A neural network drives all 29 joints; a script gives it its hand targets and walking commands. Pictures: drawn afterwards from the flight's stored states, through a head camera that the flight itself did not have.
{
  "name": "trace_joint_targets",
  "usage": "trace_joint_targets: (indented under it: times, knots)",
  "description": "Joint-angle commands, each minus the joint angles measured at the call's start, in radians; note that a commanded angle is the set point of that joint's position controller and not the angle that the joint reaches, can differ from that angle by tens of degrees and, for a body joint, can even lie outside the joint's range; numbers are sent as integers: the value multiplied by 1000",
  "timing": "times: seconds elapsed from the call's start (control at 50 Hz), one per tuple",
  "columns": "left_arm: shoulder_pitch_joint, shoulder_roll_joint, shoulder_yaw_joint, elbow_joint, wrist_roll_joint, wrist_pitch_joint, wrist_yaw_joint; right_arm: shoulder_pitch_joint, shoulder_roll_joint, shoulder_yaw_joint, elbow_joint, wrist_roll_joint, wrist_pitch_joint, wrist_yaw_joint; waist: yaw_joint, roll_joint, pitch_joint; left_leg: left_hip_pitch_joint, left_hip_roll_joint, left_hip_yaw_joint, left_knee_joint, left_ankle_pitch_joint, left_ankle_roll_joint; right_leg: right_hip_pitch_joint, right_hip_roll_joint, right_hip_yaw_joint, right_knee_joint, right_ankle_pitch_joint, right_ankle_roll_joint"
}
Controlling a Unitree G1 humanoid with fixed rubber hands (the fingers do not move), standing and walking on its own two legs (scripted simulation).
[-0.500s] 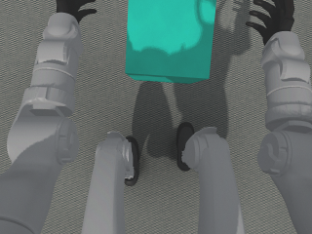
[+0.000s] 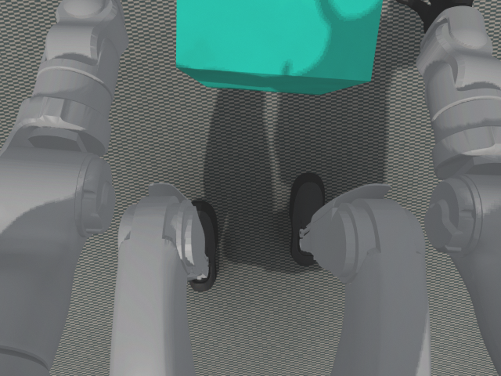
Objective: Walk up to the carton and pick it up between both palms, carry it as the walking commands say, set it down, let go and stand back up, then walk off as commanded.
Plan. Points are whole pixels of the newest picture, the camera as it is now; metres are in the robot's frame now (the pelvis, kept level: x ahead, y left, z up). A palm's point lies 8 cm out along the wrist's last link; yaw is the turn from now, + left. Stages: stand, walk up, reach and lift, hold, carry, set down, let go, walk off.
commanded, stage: reach and lift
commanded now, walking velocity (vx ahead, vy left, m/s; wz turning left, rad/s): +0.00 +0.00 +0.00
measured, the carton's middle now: out of the picture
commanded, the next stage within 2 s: none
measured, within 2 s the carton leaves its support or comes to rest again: leaves its support in 1.78 s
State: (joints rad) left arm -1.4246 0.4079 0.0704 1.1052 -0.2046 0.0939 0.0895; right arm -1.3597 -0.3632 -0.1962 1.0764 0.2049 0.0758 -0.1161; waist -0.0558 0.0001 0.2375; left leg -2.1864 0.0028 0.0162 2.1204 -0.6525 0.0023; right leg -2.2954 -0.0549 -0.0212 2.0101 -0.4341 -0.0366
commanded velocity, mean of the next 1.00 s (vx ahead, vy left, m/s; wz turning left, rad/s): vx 0.00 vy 0.00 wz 0.00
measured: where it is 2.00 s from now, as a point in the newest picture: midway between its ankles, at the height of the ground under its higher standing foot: (254, 248)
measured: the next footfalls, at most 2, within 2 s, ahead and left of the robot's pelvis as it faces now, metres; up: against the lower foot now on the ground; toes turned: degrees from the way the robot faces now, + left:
none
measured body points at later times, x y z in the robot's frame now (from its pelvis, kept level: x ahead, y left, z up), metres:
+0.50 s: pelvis -0.01 +0.01 -0.03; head +0.37 -0.01 +0.21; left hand +0.58 +0.16 -0.20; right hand +0.54 -0.23 -0.21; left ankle +0.09 +0.12 -0.37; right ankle +0.14 -0.12 -0.37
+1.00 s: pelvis -0.01 +0.00 -0.03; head +0.37 -0.01 +0.21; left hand +0.58 +0.12 -0.21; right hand +0.55 -0.20 -0.21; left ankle +0.09 +0.12 -0.37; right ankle +0.14 -0.12 -0.37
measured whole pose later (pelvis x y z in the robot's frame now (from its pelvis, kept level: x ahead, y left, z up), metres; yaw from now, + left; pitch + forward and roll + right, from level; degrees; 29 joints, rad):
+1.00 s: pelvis -0.01 +0.00 -0.03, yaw +0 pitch +37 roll +0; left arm -1.57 0.35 -0.03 1.18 -0.24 0.06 0.13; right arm -1.54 -0.33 -0.11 1.22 0.25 0.02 -0.15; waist -0.06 0.01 0.41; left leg -2.21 -0.01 0.02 2.22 -0.65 0.01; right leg -2.31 -0.07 -0.01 2.10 -0.43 -0.03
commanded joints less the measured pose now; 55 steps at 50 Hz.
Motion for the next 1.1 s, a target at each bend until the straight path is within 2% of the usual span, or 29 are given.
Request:
trace_joint_targets:
  times: [0.0,0.14,0.22,0.28,0.54,0.78,0.96,1.08]
  knots:
    - [-283,130,-6,-77,-18,-31,3,-267,-139,8,-62,20,-32,-5,-6,15,-1157,304,-31,7,-190,249,-16,886,59,25,-25,325,45]
    - [-351,147,-51,-51,-54,-44,11,-341,-174,35,-7,58,-56,-9,-14,28,-1124,304,-19,-12,-131,249,-18,865,44,31,41,327,44]
    - [-382,156,-79,-95,-78,-44,24,-366,-183,68,-24,96,-60,-14,-13,32,-1239,386,-19,-8,-109,285,-17,931,42,22,68,365,41]
    - [-382,154,-85,-99,-82,-38,30,-362,-182,81,-6,110,-52,-12,-10,40,-1229,404,-20,-6,-107,287,-17,913,44,16,76,352,40]
    - [-359,100,-70,-19,-56,-36,18,-359,-173,38,41,53,-64,2,-38,35,-1046,333,-29,-29,-131,267,-17,782,43,11,52,304,46]
    - [-422,66,-87,-17,-45,-38,28,-415,-120,64,51,51,-66,-8,-36,41,-1078,363,-45,-27,-143,251,-18,805,55,8,37,285,50]
    - [-422,21,-93,-20,-30,-51,43,-411,-55,86,55,41,-77,-27,-33,38,-1097,361,-64,-17,-142,279,-23,838,74,15,34,323,53]
    - [-430,-77,-142,-22,-50,-62,31,-425,42,147,43,64,-82,-16,-29,29,-1077,348,-74,-16,-150,295,-18,840,83,19,24,340,51]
